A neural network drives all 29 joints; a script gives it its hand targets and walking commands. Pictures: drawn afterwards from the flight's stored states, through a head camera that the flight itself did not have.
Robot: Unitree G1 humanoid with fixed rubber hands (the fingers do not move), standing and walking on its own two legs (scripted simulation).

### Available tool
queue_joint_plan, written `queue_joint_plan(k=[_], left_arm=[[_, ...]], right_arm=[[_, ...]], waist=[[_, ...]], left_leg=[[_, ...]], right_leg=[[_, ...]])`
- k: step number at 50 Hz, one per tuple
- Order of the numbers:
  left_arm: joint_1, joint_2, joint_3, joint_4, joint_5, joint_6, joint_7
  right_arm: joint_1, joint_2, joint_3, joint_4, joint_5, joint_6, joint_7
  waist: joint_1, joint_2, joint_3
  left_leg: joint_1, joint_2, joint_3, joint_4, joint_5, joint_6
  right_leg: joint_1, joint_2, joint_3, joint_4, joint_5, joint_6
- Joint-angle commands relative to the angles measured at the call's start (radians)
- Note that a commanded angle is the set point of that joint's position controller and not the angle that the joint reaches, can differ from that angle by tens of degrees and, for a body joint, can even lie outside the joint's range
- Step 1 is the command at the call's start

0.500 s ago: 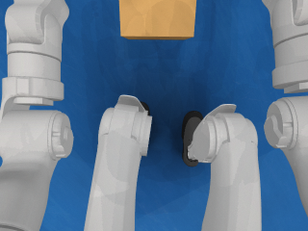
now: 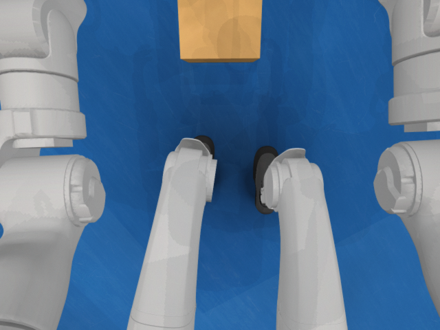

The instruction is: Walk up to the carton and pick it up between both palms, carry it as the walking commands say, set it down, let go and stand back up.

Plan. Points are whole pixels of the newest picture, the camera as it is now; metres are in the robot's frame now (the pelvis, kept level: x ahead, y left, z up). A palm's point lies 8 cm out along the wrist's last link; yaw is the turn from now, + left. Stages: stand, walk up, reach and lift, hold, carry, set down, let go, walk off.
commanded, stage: set down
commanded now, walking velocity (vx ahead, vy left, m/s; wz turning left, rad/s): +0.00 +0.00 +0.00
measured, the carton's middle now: out of the picture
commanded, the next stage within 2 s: let go in 0.52 s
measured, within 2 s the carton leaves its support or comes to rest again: neither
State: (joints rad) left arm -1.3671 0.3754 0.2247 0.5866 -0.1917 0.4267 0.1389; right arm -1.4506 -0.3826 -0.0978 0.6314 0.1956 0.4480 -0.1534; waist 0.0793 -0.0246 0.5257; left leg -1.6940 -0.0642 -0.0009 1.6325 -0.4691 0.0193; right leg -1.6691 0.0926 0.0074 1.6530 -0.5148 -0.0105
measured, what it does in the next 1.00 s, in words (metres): rises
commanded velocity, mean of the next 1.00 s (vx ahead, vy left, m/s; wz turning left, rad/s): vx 0.00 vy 0.00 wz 0.00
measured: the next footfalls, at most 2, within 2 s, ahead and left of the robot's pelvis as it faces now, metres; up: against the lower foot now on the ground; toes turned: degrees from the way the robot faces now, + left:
none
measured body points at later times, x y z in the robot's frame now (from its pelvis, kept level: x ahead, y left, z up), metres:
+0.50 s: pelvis +0.01 +0.01 +0.11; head +0.37 +0.04 +0.36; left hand +0.55 +0.24 -0.03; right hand +0.59 -0.12 -0.03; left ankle +0.12 +0.10 -0.51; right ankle +0.10 -0.10 -0.51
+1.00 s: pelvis +0.05 +0.01 +0.17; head +0.33 +0.02 +0.51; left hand +0.40 +0.25 +0.05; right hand +0.44 -0.16 +0.04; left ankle +0.12 +0.10 -0.51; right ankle +0.10 -0.10 -0.51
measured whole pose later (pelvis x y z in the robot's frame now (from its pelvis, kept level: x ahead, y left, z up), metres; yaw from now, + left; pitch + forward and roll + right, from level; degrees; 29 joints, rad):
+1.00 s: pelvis +0.05 +0.01 +0.17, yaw +1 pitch +13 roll -1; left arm -0.49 0.29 0.10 0.30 -0.06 0.31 -0.03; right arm -0.54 -0.19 -0.13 0.29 -0.01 0.33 -0.12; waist 0.07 0.03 0.48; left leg -0.86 -0.07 -0.05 0.96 -0.33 0.03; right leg -0.83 0.08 0.05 0.96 -0.36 -0.01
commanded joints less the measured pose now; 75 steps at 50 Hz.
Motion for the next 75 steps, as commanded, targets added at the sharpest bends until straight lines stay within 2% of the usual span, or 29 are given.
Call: queue_joint_plan(k=[1, 9, 10, 12, 15, 16, 17, 18, 19, 22, 25, 29, 32, 34, 36, 38, 40, 41, 42, 47, 48, 50, 52, 56, 62, 65, 67, 68, 75], left_arm=[[-0.366, 0.187, 0.027, -0.193, 0.009, -0.042, -0.014], [-0.396, 0.19, 0.015, -0.246, 0.026, -0.035, -0.015], [-0.407, 0.177, 0.004, -0.241, 0.022, -0.033, -0.015], [-0.406, 0.178, 0.003, -0.238, 0.035, -0.029, -0.013], [-0.412, 0.159, 0.0, -0.258, 0.035, -0.031, -0.01], [-0.395, 0.16, 0.009, -0.242, 0.038, -0.03, -0.008], [-0.397, 0.138, 0.004, -0.182, 0.046, -0.036, -0.01], [-0.365, 0.103, 0.004, -0.104, 0.05, -0.04, -0.015], [-0.326, 0.098, 0.026, -0.049, 0.075, -0.054, -0.02], [-0.303, 0.063, 0.03, -0.053, 0.101, -0.105, -0.024], [-0.277, 0.043, 0.036, -0.042, 0.126, -0.136, -0.023], [-0.04, 0.087, -0.006, -0.194, 0.14, -0.14, -0.036], [0.172, 0.133, -0.016, -0.317, 0.162, -0.109, -0.068], [0.262, 0.153, -0.003, -0.417, 0.173, -0.098, -0.086], [0.291, 0.155, 0.004, -0.54, 0.167, -0.091, -0.096], [0.332, 0.14, -0.02, -0.597, 0.145, -0.094, -0.112], [0.407, 0.107, -0.046, -0.553, 0.122, -0.09, -0.127], [0.456, 0.09, -0.074, -0.58, 0.103, -0.095, -0.135], [0.501, 0.068, -0.091, -0.565, 0.095, -0.099, -0.144], [0.862, 0.009, -0.099, -0.437, 0.123, -0.153, -0.17], [0.923, 0.011, -0.088, -0.442, 0.148, -0.171, -0.173], [0.997, -0.007, -0.087, -0.438, 0.17, -0.209, -0.177], [1.033, -0.014, -0.1, -0.502, 0.179, -0.255, -0.174], [1.161, -0.058, -0.093, -0.356, 0.225, -0.31, -0.182], [1.257, -0.066, -0.115, -0.308, 0.222, -0.347, -0.183], [1.325, -0.051, -0.108, -0.306, 0.222, -0.342, -0.194], [1.357, -0.046, -0.11, -0.319, 0.224, -0.344, -0.201], [1.423, -0.044, -0.113, -0.321, 0.229, -0.342, -0.205], [1.458, -0.02, -0.114, -0.362, 0.22, -0.342, -0.226]], right_arm=[[-0.379, -0.147, -0.05, -0.182, -0.025, -0.032, -0.008], [-0.367, -0.157, -0.081, -0.204, -0.04, -0.033, -0.003], [-0.372, -0.163, -0.084, -0.193, -0.042, -0.034, 0.001], [-0.378, -0.143, -0.072, -0.209, -0.038, -0.034, 0.007], [-0.379, -0.164, -0.091, -0.229, -0.052, -0.042, 0.014], [-0.365, -0.171, -0.094, -0.218, -0.056, -0.043, 0.016], [-0.353, -0.129, -0.075, -0.136, -0.056, -0.047, 0.024], [-0.329, -0.143, -0.092, -0.08, -0.07, -0.057, 0.031], [-0.303, -0.13, -0.101, -0.037, -0.089, -0.069, 0.037], [-0.298, -0.105, -0.11, -0.066, -0.119, -0.117, 0.051], [-0.259, -0.083, -0.101, -0.022, -0.146, -0.142, 0.061], [-0.041, -0.039, -0.091, -0.185, -0.195, -0.131, 0.023], [0.175, 0.016, -0.079, -0.336, -0.212, -0.088, -0.027], [0.26, 0.035, -0.087, -0.436, -0.219, -0.074, -0.05], [0.283, 0.02, -0.093, -0.549, -0.217, -0.076, -0.052], [0.325, 0.047, -0.067, -0.624, -0.197, -0.082, -0.05], [0.399, 0.038, -0.064, -0.627, -0.201, -0.089, -0.04], [0.466, 0.054, -0.059, -0.637, -0.2, -0.093, -0.032], [0.523, 0.071, -0.058, -0.618, -0.205, -0.099, -0.026], [0.889, 0.086, -0.075, -0.502, -0.22, -0.156, 0.026], [0.959, 0.093, -0.079, -0.491, -0.22, -0.172, 0.035], [1.0, 0.1, -0.079, -0.51, -0.213, -0.214, 0.053], [1.037, 0.089, -0.082, -0.581, -0.211, -0.261, 0.062], [1.186, 0.128, -0.08, -0.39, -0.232, -0.316, 0.102], [1.305, 0.153, -0.027, -0.278, -0.228, -0.356, 0.163], [1.368, 0.143, -0.004, -0.287, -0.228, -0.355, 0.179], [1.384, 0.122, -0.003, -0.321, -0.231, -0.361, 0.188], [1.454, 0.114, 0.001, -0.335, -0.234, -0.362, 0.189], [1.527, 0.086, 0.008, -0.434, -0.222, -0.375, 0.188]], waist=[[0.052, -0.03, -2.235], [0.033, 0.046, -2.241], [0.021, 0.053, -2.251], [0.031, 0.05, -2.226], [0.015, 0.05, -2.261], [0.017, 0.044, -2.257], [0.024, 0.045, -2.155], [0.007, 0.044, -2.08], [0.013, 0.036, -2.017], [0.017, 0.012, -2.073], [0.022, 0.002, -2.083], [0.049, 0.014, -2.363], [0.073, 0.028, -2.416], [0.081, 0.046, -2.303], [0.071, 0.066, -2.232], [0.062, 0.067, -2.16], [0.017, 0.053, -2.041], [-0.009, 0.051, -2.051], [-0.019, 0.048, -2.006], [-0.043, 0.015, -1.745], [-0.032, 0.019, -1.701], [-0.031, 0.006, -1.615], [-0.036, 0.029, -1.657], [-0.042, 0.059, -1.202], [-0.06, 0.084, -0.81], [-0.067, 0.061, -0.696], [-0.069, 0.056, -0.61], [-0.07, 0.035, -0.601], [-0.07, -0.051, -0.481]], left_leg=[[0.876, -0.014, -0.006, -0.225, 0.532, -0.013], [1.112, 0.0, -0.019, -0.372, 0.585, -0.027], [1.162, 0.004, -0.029, -0.387, 0.6, -0.031], [1.204, 0.011, -0.033, -0.427, 0.605, -0.028], [1.283, 0.012, -0.039, -0.475, 0.649, -0.032], [1.294, 0.015, -0.039, -0.494, 0.647, -0.03], [1.265, 0.023, -0.048, -0.514, 0.628, -0.029], [1.252, 0.027, -0.049, -0.524, 0.605, -0.031], [1.231, 0.027, -0.05, -0.541, 0.6, -0.031], [1.302, 0.027, -0.067, -0.555, 0.689, -0.031], [1.357, 0.028, -0.07, -0.552, 0.727, -0.031], [1.589, 0.023, -0.072, -0.533, 0.914, -0.029], [1.65, 0.017, -0.064, -0.541, 0.96, -0.021], [1.636, 0.014, -0.061, -0.565, 0.956, -0.018], [1.651, 0.019, -0.071, -0.582, 0.964, -0.025], [1.672, 0.028, -0.089, -0.599, 0.976, -0.023], [1.652, 0.037, -0.094, -0.619, 0.914, -0.025], [1.688, 0.04, -0.102, -0.627, 0.912, -0.031], [1.695, 0.043, -0.108, -0.644, 0.901, -0.036], [1.661, 0.051, -0.109, -0.737, 0.828, -0.041], [1.676, 0.053, -0.111, -0.76, 0.835, -0.047], [1.671, 0.046, -0.11, -0.798, 0.814, -0.046], [1.724, 0.039, -0.116, -0.809, 0.885, -0.051], [1.567, 0.044, -0.09, -0.918, 0.619, -0.033], [1.485, 0.057, -0.053, -1.08, 0.206, -0.027], [1.501, 0.054, -0.032, -1.126, 0.123, -0.018], [1.526, 0.054, -0.024, -1.168, 0.087, -0.015], [1.57, 0.046, -0.016, -1.183, 0.127, -0.018], [1.689, 0.025, 0.003, -1.179, 0.236, -0.019]], right_leg=[[0.815, 0.01, 0.038, -0.217, 0.416, 0.022], [0.841, 0.019, 0.028, -0.374, 0.405, 0.017], [0.811, 0.024, 0.016, -0.393, 0.393, 0.017], [0.803, 0.022, 0.017, -0.434, 0.384, 0.02], [0.852, 0.029, 0.015, -0.491, 0.415, 0.021], [0.885, 0.025, 0.026, -0.515, 0.42, 0.019], [0.819, 0.022, 0.022, -0.528, 0.387, 0.02], [0.777, 0.018, 0.018, -0.546, 0.354, 0.015], [0.767, 0.019, 0.017, -0.564, 0.351, 0.018], [0.803, 0.027, 0.016, -0.583, 0.416, 0.022], [0.791, 0.029, 0.013, -0.589, 0.42, 0.027], [0.938, 0.036, 0.008, -0.574, 0.574, 0.047], [1.051, 0.029, 0.025, -0.581, 0.648, 0.06], [1.065, 0.025, 0.045, -0.604, 0.645, 0.058], [1.055, 0.025, 0.045, -0.62, 0.638, 0.052], [1.049, 0.018, 0.051, -0.638, 0.625, 0.053], [1.05, 0.008, 0.048, -0.673, 0.584, 0.047], [1.074, 0.006, 0.038, -0.681, 0.58, 0.046], [1.077, 0.002, 0.03, -0.696, 0.567, 0.048], [1.135, -0.01, 0.026, -0.785, 0.539, 0.037], [1.141, -0.009, 0.025, -0.804, 0.539, 0.038], [1.179, -0.008, 0.019, -0.848, 0.541, 0.038], [1.229, -0.006, 0.014, -0.861, 0.6, 0.04], [1.174, -0.034, 0.02, -0.966, 0.416, 0.033], [1.259, -0.079, 0.021, -1.097, 0.147, 0.011], [1.346, -0.09, 0.022, -1.166, 0.094, 0.01], [1.388, -0.096, 0.025, -1.208, 0.063, 0.006], [1.428, -0.096, 0.028, -1.236, 0.096, 0.001], [1.451, -0.124, 0.052, -1.311, 0.177, -0.01]])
